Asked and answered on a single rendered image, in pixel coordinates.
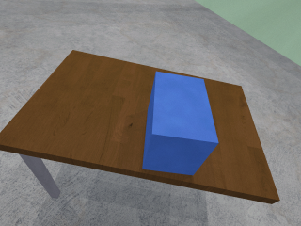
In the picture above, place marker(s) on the carton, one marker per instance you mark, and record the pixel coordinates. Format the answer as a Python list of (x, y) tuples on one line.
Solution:
[(180, 132)]

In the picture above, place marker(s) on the table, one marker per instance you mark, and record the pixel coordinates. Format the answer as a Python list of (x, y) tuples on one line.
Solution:
[(92, 112)]

